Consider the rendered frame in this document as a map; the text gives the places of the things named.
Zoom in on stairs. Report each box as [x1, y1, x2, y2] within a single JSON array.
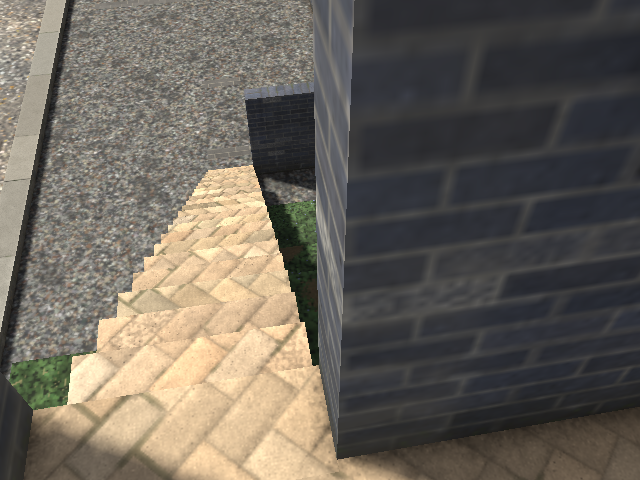
[[67, 165, 313, 405]]

